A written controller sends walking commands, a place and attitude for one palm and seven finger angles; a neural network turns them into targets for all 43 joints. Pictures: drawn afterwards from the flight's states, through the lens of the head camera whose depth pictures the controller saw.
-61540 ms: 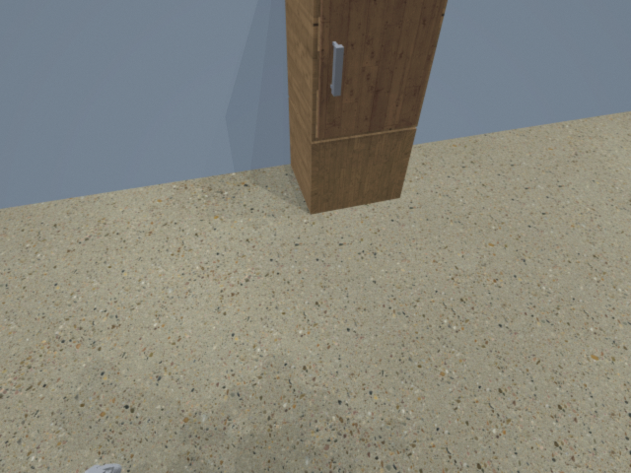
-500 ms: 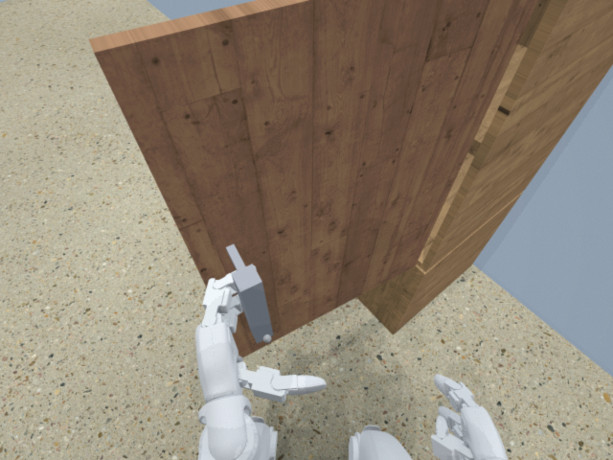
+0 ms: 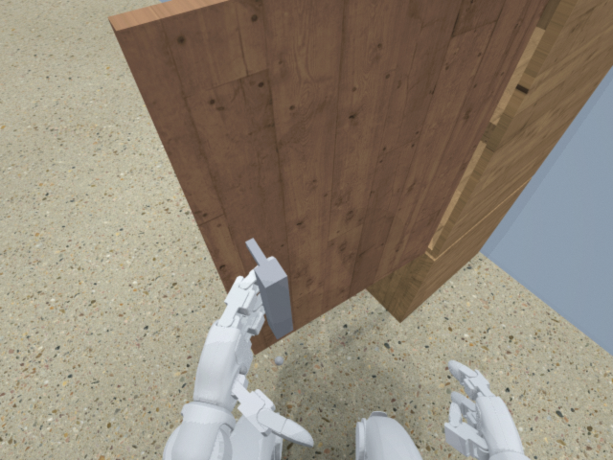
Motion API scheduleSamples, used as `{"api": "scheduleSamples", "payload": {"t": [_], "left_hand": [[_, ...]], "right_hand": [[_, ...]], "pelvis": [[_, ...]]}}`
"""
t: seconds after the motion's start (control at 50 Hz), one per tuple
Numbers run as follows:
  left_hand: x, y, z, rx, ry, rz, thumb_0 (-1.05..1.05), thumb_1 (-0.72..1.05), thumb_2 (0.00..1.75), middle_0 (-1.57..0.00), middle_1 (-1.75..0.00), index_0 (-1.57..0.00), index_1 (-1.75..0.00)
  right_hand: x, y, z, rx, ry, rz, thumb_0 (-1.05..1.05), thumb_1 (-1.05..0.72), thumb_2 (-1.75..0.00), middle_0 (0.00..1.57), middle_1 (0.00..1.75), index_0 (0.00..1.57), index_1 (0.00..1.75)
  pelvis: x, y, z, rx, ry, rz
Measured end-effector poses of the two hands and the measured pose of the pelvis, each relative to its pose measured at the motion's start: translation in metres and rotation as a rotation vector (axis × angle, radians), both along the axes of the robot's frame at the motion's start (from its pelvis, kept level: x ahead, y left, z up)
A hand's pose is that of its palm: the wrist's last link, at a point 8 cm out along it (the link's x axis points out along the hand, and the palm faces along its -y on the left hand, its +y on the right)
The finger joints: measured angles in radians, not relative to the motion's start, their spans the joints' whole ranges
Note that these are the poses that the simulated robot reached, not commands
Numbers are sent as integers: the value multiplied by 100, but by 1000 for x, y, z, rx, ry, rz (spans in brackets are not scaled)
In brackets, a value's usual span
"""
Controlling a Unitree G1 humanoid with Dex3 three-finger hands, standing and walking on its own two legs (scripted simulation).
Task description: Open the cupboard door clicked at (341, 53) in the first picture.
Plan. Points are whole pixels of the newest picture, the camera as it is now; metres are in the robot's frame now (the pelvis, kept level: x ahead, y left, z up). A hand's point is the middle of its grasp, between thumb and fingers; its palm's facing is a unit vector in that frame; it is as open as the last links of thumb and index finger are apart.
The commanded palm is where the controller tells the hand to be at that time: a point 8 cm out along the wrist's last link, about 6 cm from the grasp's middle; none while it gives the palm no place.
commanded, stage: slide the hand sideways off the handle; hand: left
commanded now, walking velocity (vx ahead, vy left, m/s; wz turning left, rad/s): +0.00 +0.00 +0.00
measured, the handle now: (268, 290) +0.32 +0.07 +0.05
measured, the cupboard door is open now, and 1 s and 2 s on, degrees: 82 82 82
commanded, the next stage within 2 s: draw the hand back to the body in 0.90 s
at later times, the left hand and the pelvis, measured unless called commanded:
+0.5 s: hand (249, 377) +0.22 +0.08 +0.04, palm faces -0.13 -0.99 +0.02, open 16.1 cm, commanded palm +0.19 +0.14 +0.04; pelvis +0.01 +0.00 -0.01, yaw -1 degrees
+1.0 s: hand (205, 404) +0.19 +0.12 +0.04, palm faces -0.12 -0.99 +0.00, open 16.3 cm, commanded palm +0.16 +0.18 +0.05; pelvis +0.00 -0.01 -0.02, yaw -1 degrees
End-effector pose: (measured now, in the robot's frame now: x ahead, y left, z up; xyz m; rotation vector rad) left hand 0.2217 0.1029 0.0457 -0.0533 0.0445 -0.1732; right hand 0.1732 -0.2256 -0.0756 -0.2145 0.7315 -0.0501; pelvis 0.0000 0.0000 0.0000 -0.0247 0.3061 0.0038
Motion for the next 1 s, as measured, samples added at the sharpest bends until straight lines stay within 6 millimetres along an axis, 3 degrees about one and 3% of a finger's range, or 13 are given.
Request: {"api": "scheduleSamples", "payload": {"t": [0.12,0.34,0.64,0.82,1.0], "left_hand": [[-1,0,-1,22,-18,20,-1,-50,30,-14,-30,-15,-32],[-12,19,1,37,14,32,-1,-50,30,-15,-30,-19,-32],[-28,43,-1,61,28,45,-1,-50,30,-16,-30,-19,-32],[-43,66,0,71,38,86,-1,-50,30,-15,-30,-17,-31],[-48,74,-2,58,24,54,-1,-50,30,-15,-30,-15,-30]], "right_hand": [[-2,6,-1,3,4,-4,1,-90,-90,20,30,20,29],[3,16,3,26,4,4,1,-90,-90,20,30,20,29],[18,1,0,-2,-18,-15,1,-90,-90,20,30,20,29],[22,-6,0,-11,-32,-35,1,-90,-90,20,30,20,29],[21,-9,-4,-25,-58,-44,1,-90,-90,20,30,20,29]], "pelvis": [[-1,3,-5,2,7,-10],[4,3,-2,-3,8,-12],[9,-3,-8,-3,25,-12],[9,-8,-10,-7,25,-9],[3,-8,-17,-15,26,-8]]}}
